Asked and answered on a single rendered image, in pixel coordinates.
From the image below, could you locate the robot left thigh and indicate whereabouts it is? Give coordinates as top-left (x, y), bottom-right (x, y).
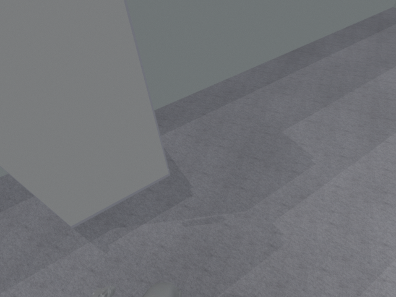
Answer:
top-left (143, 282), bottom-right (182, 297)

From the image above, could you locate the fridge door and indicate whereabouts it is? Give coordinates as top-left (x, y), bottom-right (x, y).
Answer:
top-left (0, 0), bottom-right (169, 226)

